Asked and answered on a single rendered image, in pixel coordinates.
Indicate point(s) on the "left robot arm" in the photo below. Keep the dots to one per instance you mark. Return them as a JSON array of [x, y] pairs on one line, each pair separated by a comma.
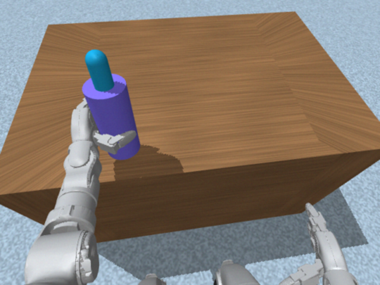
[[65, 251]]

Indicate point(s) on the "bottle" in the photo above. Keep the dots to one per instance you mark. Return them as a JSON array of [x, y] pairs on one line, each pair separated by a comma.
[[108, 99]]

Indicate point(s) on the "right robot hand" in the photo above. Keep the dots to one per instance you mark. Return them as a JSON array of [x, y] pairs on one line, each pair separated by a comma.
[[329, 255]]

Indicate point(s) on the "left robot hand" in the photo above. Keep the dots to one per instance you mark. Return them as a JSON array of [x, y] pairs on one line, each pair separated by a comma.
[[83, 127]]

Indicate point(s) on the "right robot arm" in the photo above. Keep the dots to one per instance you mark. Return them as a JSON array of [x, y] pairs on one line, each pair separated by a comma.
[[339, 277]]

